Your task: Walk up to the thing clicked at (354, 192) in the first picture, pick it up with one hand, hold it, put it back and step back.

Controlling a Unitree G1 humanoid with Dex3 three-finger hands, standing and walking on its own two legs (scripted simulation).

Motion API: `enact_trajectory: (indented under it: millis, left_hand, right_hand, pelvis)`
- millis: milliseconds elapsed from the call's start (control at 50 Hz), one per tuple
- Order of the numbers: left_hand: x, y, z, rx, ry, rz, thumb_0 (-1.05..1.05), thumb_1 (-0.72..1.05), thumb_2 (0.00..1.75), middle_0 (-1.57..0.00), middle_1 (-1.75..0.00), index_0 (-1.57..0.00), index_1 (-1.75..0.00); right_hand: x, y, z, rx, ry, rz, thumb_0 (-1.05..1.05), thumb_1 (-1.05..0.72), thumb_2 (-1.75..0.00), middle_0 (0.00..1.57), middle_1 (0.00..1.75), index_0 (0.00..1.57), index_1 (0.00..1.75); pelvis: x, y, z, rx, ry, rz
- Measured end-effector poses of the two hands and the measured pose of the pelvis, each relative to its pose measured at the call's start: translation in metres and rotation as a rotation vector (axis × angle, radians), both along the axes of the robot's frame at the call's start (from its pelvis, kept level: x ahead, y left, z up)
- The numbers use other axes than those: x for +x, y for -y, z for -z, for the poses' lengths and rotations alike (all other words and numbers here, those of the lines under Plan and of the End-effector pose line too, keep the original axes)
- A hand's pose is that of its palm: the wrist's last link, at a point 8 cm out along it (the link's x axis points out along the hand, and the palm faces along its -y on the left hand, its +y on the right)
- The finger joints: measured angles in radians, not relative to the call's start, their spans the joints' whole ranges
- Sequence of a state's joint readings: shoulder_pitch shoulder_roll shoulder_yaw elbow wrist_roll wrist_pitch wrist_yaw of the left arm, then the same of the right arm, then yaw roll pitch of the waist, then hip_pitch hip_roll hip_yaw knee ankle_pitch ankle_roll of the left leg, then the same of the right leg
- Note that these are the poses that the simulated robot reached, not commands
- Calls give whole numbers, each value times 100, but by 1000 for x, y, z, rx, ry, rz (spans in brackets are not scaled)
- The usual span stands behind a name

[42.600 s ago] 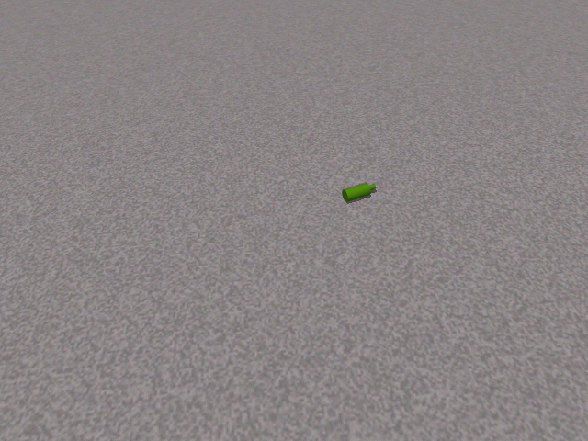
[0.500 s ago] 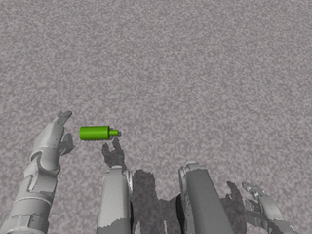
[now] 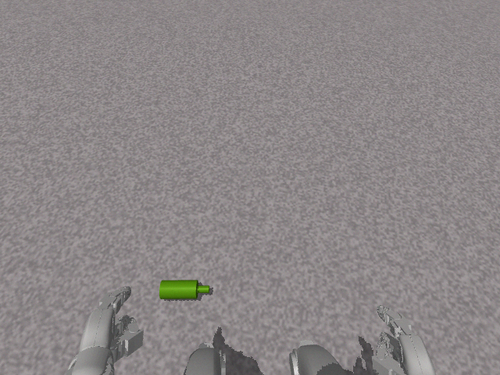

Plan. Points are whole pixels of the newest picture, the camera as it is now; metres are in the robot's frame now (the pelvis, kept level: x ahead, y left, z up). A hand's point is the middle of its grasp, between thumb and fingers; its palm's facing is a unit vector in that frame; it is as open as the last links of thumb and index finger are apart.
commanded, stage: home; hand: left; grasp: from above
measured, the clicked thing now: (185, 289) +0.47 +0.21 -0.63
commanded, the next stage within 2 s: none
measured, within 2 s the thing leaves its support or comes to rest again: neither
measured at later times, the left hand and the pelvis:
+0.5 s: hand (125, 363) +0.18 +0.18 +0.01, palm faces +0.08 -0.98 -0.21, open 7.4 cm; pelvis +0.03 -0.01 +0.05, yaw +2 degrees
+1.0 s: hand (129, 364) +0.18 +0.17 +0.01, palm faces +0.07 -0.98 -0.21, open 7.4 cm; pelvis +0.02 -0.01 +0.05, yaw +1 degrees
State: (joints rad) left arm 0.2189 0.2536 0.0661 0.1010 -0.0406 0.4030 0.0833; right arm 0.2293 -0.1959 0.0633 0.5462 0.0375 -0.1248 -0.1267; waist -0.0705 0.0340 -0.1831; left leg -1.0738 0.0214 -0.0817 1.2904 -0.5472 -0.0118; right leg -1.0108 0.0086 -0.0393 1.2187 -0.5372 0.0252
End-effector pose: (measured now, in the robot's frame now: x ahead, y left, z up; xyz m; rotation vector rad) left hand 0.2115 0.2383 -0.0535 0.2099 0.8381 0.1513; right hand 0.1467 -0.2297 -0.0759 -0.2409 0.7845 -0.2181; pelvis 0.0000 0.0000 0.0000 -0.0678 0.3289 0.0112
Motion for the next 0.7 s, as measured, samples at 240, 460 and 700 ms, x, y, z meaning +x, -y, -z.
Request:
enact_trajectory:
  millis: [240,460,700]
  left_hand:
    - [-32,8,-81,-25,30,-17,1,90,90,-20,-30,-20,-30]
    - [-48,10,-90,-35,27,-27,1,90,90,-20,-30,-20,-30]
    - [-51,14,-88,-38,24,-20,2,90,90,-20,-30,-20,-30]
  right_hand:
    - [12,11,-60,-31,122,45,2,-91,-89,20,30,21,30]
    - [44,11,-84,-40,257,-20,2,-90,-89,20,30,21,30]
    - [36,13,-81,-42,241,-33,2,-90,-89,21,30,21,30]
  pelvis:
    - [26,0,-48,13,113,-8]
    - [27,5,-55,24,160,-21]
    - [23,8,-55,27,168,-23]
